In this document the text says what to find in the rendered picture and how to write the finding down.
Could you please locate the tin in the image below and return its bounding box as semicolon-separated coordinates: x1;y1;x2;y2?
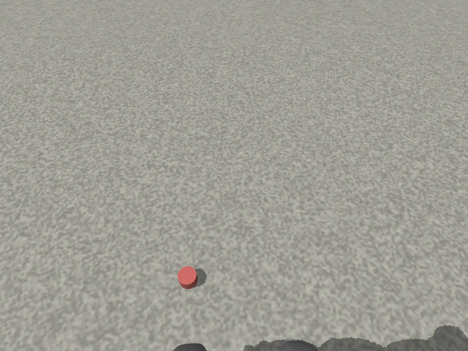
178;266;197;289

